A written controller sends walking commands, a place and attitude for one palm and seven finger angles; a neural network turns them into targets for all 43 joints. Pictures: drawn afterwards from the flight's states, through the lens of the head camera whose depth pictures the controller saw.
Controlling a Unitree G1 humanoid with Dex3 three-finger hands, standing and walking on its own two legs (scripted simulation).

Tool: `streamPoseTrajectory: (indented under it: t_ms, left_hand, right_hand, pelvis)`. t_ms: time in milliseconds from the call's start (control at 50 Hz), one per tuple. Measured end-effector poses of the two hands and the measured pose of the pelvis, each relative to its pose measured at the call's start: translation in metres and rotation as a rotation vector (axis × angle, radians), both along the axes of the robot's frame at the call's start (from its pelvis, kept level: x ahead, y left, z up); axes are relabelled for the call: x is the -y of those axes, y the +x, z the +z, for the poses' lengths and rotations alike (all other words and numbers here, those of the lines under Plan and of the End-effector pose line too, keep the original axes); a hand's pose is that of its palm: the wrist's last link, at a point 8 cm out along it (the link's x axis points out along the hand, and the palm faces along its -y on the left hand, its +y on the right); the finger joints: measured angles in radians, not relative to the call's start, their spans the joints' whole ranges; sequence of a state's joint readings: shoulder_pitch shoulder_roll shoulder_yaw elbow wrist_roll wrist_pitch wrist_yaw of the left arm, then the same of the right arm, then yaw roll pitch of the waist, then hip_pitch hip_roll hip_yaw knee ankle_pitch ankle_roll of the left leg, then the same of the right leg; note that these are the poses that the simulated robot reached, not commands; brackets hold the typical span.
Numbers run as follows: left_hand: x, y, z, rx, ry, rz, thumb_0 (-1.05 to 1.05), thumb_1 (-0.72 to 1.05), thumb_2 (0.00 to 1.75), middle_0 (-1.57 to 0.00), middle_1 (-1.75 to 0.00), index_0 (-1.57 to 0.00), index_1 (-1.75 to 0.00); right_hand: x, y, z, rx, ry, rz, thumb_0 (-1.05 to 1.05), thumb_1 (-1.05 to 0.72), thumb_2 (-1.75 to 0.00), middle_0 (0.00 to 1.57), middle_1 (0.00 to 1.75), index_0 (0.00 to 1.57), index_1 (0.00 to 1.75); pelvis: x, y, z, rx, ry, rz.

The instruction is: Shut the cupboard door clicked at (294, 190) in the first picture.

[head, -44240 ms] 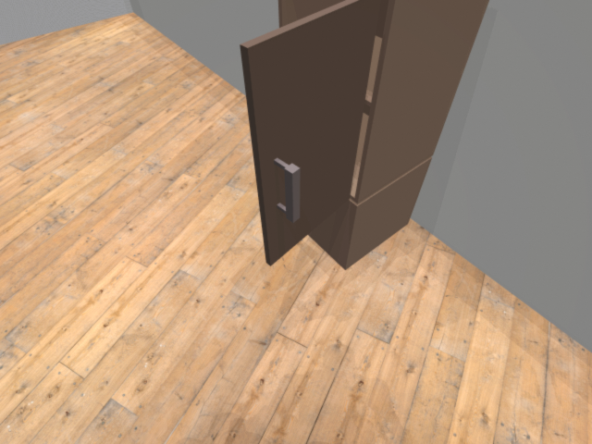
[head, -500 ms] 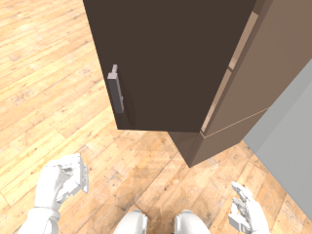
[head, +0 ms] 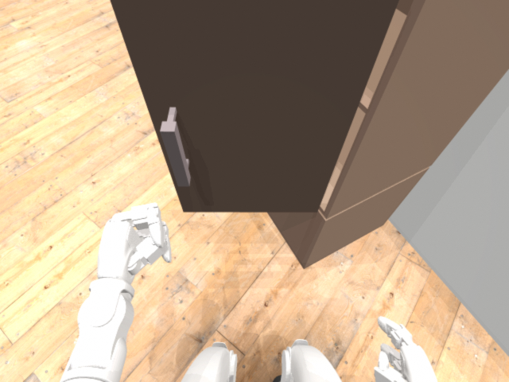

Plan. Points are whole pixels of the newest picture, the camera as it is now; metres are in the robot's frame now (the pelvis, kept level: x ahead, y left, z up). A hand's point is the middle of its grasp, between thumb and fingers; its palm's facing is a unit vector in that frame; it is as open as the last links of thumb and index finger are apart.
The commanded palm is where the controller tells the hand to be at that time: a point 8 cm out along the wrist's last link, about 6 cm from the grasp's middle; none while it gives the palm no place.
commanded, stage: bring the fist close to the handle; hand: left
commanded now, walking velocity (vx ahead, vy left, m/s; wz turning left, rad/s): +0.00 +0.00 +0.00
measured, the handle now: (178, 148) +0.50 +0.16 +0.03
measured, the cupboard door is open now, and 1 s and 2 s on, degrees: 62 62 48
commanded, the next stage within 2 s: push the door shut along its arc in 0.82 s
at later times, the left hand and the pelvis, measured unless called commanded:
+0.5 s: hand (195, 201) +0.38 +0.11 +0.05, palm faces +0.00 -1.00 -0.01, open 3.1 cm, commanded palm +0.35 +0.17 +0.04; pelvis +0.00 +0.00 +0.00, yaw +0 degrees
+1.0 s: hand (197, 199) +0.39 +0.11 +0.04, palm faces +0.01 -1.00 -0.02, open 3.1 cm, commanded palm +0.37 +0.17 +0.04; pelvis +0.00 +0.00 +0.01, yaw -1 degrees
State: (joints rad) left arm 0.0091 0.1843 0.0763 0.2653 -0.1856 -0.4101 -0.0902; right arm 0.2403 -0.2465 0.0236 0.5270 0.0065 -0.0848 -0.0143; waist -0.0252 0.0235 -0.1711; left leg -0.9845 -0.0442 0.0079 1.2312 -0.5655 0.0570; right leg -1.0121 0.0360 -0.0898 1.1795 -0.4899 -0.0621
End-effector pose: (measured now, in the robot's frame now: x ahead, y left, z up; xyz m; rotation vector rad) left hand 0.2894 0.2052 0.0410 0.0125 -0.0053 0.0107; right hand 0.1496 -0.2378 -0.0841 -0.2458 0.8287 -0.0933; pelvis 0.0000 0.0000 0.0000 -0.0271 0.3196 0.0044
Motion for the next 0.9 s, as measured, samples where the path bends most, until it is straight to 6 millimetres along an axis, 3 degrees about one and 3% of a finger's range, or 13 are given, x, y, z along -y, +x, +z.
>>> streamPoseTrajectory:
  t_ms: [340, 520, 720, 900]
  left_hand:
    - [0.023, 0.046, 0.002, 0.021, -0.002, -0.005, 0.02, 0.90, 0.90, -1.30, -1.50, -1.30, -1.50]
    - [0.039, 0.072, 0.004, 0.020, -0.006, -0.007, 0.02, 0.90, 0.90, -1.30, -1.50, -1.30, -1.50]
    - [0.037, 0.069, 0.000, 0.010, 0.010, 0.017, 0.02, 0.90, 0.90, -1.30, -1.50, -1.30, -1.50]
    - [0.035, 0.074, 0.000, 0.023, 0.013, 0.013, 0.02, 0.90, 0.90, -1.30, -1.50, -1.30, -1.50]
  right_hand:
    - [0.001, -0.014, -0.007, -0.077, 0.008, -0.025, 0.01, -0.91, -0.90, 0.20, 0.30, 0.20, 0.30]
    - [0.004, -0.033, -0.013, -0.140, 0.017, -0.053, 0.01, -0.91, -0.90, 0.20, 0.30, 0.20, 0.30]
    - [0.010, -0.053, -0.015, -0.204, 0.025, -0.081, 0.01, -0.91, -0.90, 0.20, 0.30, 0.20, 0.30]
    - [0.017, -0.051, -0.017, -0.204, 0.008, -0.082, 0.01, -0.91, -0.90, 0.20, 0.30, 0.20, 0.30]
  pelvis:
    - [-0.002, 0.000, 0.003, -0.006, 0.006, -0.005]
    - [-0.002, -0.002, 0.004, -0.015, 0.010, -0.013]
    - [0.000, -0.001, 0.007, -0.013, 0.019, -0.021]
    - [0.003, -0.003, 0.006, -0.019, 0.018, -0.014]
